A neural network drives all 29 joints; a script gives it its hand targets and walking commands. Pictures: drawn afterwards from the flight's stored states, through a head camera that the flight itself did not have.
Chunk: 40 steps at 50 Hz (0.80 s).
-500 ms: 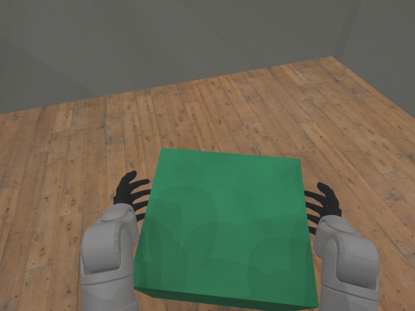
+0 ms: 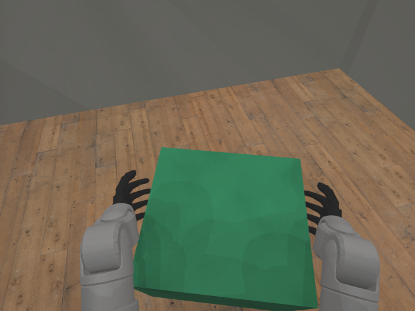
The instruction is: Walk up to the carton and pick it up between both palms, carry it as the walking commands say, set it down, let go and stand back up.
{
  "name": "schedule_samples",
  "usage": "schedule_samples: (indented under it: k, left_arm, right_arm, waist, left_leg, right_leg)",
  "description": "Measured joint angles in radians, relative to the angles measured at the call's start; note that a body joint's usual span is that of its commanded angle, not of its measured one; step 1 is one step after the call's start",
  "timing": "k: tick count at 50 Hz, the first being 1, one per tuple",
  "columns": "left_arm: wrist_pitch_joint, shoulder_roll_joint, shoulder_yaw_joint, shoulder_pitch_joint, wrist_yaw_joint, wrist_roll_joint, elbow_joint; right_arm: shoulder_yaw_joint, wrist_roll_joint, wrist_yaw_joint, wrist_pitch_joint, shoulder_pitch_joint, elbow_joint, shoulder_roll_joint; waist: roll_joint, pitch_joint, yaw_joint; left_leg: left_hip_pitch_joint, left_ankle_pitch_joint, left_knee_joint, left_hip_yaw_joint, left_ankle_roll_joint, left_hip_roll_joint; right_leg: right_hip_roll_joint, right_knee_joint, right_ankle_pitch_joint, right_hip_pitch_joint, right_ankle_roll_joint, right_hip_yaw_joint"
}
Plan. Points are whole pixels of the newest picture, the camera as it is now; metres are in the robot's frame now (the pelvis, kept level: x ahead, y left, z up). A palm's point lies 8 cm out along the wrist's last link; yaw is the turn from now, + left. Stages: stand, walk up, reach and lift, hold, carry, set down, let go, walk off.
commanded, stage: carry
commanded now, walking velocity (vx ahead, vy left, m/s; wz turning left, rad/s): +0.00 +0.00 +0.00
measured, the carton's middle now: (222, 231) +0.30 -0.01 -0.03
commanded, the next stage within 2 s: none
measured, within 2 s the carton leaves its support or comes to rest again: neither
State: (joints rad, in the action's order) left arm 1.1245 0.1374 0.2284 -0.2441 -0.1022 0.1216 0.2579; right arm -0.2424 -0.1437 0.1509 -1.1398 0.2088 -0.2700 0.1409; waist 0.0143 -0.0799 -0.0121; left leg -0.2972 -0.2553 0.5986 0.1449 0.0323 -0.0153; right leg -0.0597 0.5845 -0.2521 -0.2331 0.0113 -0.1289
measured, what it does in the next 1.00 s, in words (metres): walks ahead: right foot, then left foot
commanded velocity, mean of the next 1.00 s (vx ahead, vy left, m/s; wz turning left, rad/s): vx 0.00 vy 0.00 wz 0.00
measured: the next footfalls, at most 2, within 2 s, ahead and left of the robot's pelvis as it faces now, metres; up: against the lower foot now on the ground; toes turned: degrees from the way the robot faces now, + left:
right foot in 0.18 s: +0.08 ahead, -0.11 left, +0.00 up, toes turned -7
left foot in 0.38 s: +0.19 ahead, +0.07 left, +0.00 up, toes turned +8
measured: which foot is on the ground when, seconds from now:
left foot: down 0.00-0.20, up 0.22-0.36, down 0.38-1.00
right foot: down 0.00-0.02, up 0.04-0.16, down 0.18-0.72, up 0.74-0.82, down 0.84-1.00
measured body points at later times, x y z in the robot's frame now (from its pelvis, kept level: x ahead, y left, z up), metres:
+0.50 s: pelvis +0.17 +0.00 -0.02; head +0.19 +0.00 +0.43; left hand +0.47 +0.17 +0.04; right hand +0.45 -0.19 +0.04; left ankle +0.15 +0.06 -0.75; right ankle +0.06 -0.10 -0.73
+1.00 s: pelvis +0.27 -0.01 -0.02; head +0.27 -0.02 +0.43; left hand +0.56 +0.16 +0.06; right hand +0.55 -0.20 +0.05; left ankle +0.17 +0.07 -0.74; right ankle +0.19 -0.11 -0.74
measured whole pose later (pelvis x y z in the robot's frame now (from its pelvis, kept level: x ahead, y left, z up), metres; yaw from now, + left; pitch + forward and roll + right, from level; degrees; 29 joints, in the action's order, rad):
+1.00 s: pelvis +0.27 -0.01 -0.02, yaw +0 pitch +5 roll +0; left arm 1.12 0.14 0.22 -0.21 -0.10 0.12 0.26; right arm -0.24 -0.14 0.14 -1.15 0.18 -0.27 0.14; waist 0.01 -0.12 -0.01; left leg -0.22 -0.43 0.61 0.14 0.03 -0.01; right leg -0.04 0.65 -0.41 -0.26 -0.02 -0.13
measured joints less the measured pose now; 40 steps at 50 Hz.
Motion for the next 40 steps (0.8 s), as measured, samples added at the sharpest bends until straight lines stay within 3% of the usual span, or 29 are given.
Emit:
schedule_samples:
  k: [2,4,8,9,10,13,15,17,19,20,24,29,35,37,40]
  left_arm:
    - [0.000,0.000,0.000,0.002,0.001,0.000,0.000]
    - [-0.002,0.000,0.000,0.002,0.001,0.000,0.000]
    - [-0.003,-0.001,0.000,0.000,0.001,0.000,0.001]
    - [-0.003,-0.001,0.000,-0.001,0.001,0.000,0.001]
    - [-0.003,0.000,0.000,0.000,0.001,0.000,0.000]
    - [-0.003,0.001,0.000,0.000,0.001,0.000,0.000]
    - [-0.003,0.001,0.000,0.001,0.002,0.000,0.000]
    - [-0.003,0.001,0.000,0.002,0.002,0.000,0.000]
    - [-0.003,0.001,0.000,0.003,0.002,0.000,0.000]
    - [-0.003,0.001,-0.001,0.007,0.003,0.000,0.000]
    - [-0.004,0.001,-0.002,0.011,0.004,0.000,0.000]
    - [-0.006,0.001,-0.001,0.014,0.005,0.000,0.000]
    - [-0.006,0.001,-0.006,0.024,0.008,0.000,0.000]
    - [-0.006,0.001,-0.006,0.025,0.008,0.000,0.000]
    - [-0.008,0.001,-0.006,0.025,0.007,0.000,0.001]
  right_arm:
    - [0.000,0.000,-0.001,-0.001,-0.001,0.000,0.000]
    - [0.000,0.000,-0.002,0.000,-0.001,0.000,0.000]
    - [0.000,0.000,-0.003,0.003,-0.001,0.000,0.000]
    - [0.000,0.000,-0.003,0.002,-0.001,0.000,0.000]
    - [0.000,0.000,-0.003,0.002,-0.001,0.001,0.000]
    - [0.000,0.000,-0.003,0.002,-0.002,0.000,-0.001]
    - [0.000,0.000,-0.003,0.002,-0.002,0.000,-0.001]
    - [0.000,0.000,-0.003,0.002,-0.003,-0.001,-0.001]
    - [0.000,0.000,-0.004,0.002,-0.005,-0.001,-0.001]
    - [0.001,0.000,-0.006,0.003,-0.010,0.000,-0.001]
    - [0.003,0.000,-0.007,0.002,-0.013,-0.001,-0.002]
    - [0.004,0.000,-0.007,0.001,-0.013,0.000,-0.002]
    - [0.004,0.000,-0.010,0.000,-0.022,-0.001,-0.003]
    - [0.005,0.000,-0.010,-0.002,-0.022,0.000,-0.003]
    - [0.006,0.000,-0.010,0.000,-0.022,0.000,-0.003]
  waist:
    - [0.001,0.008,-0.001]
    - [0.010,0.009,0.000]
    - [0.008,0.024,0.002]
    - [0.002,0.019,0.003]
    - [0.001,0.011,0.003]
    - [0.002,-0.010,0.003]
    - [0.003,-0.007,0.001]
    - [0.004,0.005,0.001]
    - [0.004,0.021,0.001]
    - [-0.002,0.021,0.001]
    - [-0.004,0.038,0.001]
    - [-0.007,0.008,0.001]
    - [-0.008,-0.023,0.001]
    - [-0.007,-0.012,0.001]
    - [-0.003,-0.009,0.001]
  left_leg:
    - [0.063,0.015,-0.058,-0.001,0.006,0.000]
    - [0.111,0.003,-0.090,0.000,0.021,-0.009]
    - [0.185,-0.055,-0.088,0.003,0.026,-0.007]
    - [0.178,-0.075,-0.042,0.003,0.019,-0.004]
    - [0.150,-0.096,0.039,0.003,0.009,-0.008]
    - [-0.007,-0.246,0.318,-0.001,-0.003,-0.004]
    - [-0.094,-0.294,0.314,-0.003,-0.003,0.000]
    - [-0.151,-0.208,0.206,-0.004,-0.004,0.000]
    - [-0.157,-0.004,0.050,-0.004,-0.001,0.000]
    - [-0.150,0.008,0.046,-0.003,0.015,0.002]
    - [-0.078,-0.086,0.040,-0.003,0.047,0.003]
    - [-0.037,-0.130,0.033,-0.002,0.029,0.008]
    - [-0.025,-0.081,0.030,-0.003,0.014,0.008]
    - [0.013,-0.065,0.010,-0.003,0.029,0.008]
    - [0.067,-0.081,-0.013,-0.002,0.049,0.008]
  right_leg:
    - [0.000,0.084,0.039,-0.014,-0.001,-0.001]
    - [0.018,0.156,-0.090,-0.048,-0.001,-0.001]
    - [0.042,0.079,-0.094,-0.099,-0.002,0.002]
    - [0.039,0.008,0.039,-0.098,-0.008,0.003]
    - [0.037,-0.003,0.065,-0.089,-0.023,0.002]
    - [0.037,0.006,-0.115,-0.068,-0.050,0.001]
    - [0.038,0.006,-0.149,-0.058,-0.052,0.000]
    - [0.041,0.006,-0.170,-0.040,-0.048,-0.001]
    - [0.047,0.015,-0.193,-0.013,-0.039,-0.001]
    - [0.045,0.037,-0.202,-0.011,-0.035,0.000]
    - [0.043,0.131,-0.215,-0.012,-0.025,0.001]
    - [0.034,0.032,-0.131,-0.010,-0.025,0.002]
    - [0.031,0.056,-0.107,-0.010,-0.025,0.001]
    - [0.029,0.109,-0.078,-0.013,-0.023,0.001]
    - [0.030,0.084,-0.138,-0.018,-0.023,0.002]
